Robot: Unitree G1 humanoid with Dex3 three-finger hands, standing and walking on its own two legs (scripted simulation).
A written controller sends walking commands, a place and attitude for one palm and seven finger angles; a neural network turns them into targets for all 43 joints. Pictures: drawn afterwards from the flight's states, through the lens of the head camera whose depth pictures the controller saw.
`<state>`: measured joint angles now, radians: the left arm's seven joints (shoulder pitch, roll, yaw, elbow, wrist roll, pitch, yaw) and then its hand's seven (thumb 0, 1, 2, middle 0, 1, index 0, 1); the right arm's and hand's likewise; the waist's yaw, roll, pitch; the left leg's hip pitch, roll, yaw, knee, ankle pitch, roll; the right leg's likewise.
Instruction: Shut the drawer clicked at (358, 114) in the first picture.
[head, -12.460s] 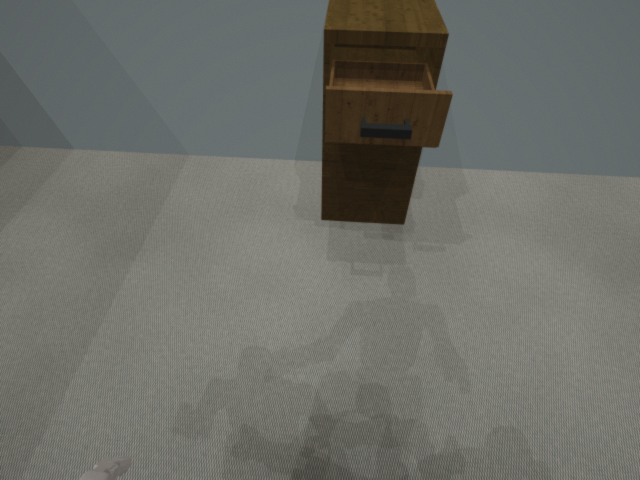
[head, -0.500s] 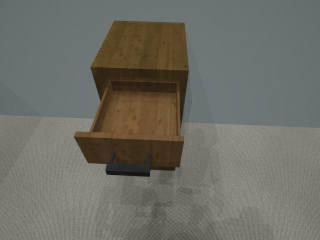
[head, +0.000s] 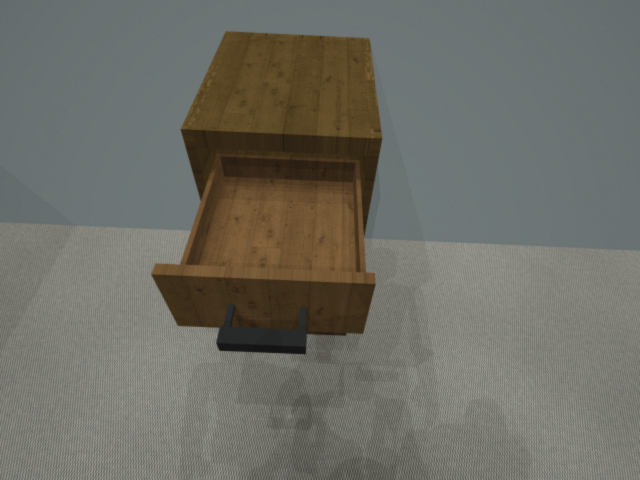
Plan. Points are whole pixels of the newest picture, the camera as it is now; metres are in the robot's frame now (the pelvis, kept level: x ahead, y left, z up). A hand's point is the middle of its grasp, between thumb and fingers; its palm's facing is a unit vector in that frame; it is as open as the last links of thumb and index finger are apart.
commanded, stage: shuffle to correct the standing spot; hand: left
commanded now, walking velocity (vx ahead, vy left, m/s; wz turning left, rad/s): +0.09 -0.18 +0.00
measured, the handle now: (264, 326) +0.35 +0.11 -0.08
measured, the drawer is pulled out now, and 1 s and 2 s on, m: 0.30 0.30 0.30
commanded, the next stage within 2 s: come to a stop and stand still in 0.28 s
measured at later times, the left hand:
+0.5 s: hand out of the picture +0.02 +0.09 -0.19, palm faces +0.02 -0.99 -0.16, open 7.4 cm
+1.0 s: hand out of the picture +0.02 +0.14 -0.17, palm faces -0.02 -0.97 -0.25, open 7.4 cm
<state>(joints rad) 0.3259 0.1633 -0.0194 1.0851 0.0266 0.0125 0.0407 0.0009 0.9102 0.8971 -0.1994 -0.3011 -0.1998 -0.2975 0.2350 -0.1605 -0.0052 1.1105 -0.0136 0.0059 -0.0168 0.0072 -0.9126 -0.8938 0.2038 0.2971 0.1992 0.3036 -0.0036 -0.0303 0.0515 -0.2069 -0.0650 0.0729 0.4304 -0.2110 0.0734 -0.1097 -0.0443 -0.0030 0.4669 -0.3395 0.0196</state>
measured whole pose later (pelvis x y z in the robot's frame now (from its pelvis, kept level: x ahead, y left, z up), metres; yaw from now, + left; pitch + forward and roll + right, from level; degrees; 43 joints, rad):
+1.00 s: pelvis +0.01 -0.04 +0.00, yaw -1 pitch -2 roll +0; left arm 0.36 0.17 0.00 0.98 0.02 -0.03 0.07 0.00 0.91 0.90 -0.20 -0.30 -0.20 -0.30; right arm 0.24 -0.19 -0.02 0.96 -0.01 -0.01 -0.02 0.01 -0.92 -0.89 0.20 0.30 0.20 0.30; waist -0.03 0.01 0.05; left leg -0.23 -0.03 0.05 0.54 -0.20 0.06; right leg -0.18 0.03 -0.05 0.64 -0.30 -0.05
